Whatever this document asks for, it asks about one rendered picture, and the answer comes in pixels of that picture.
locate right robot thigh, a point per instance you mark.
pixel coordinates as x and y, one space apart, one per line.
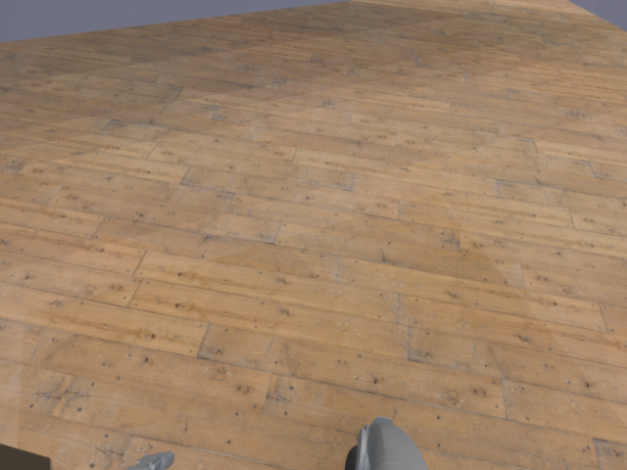
387 447

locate table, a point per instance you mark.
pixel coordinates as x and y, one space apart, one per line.
12 458

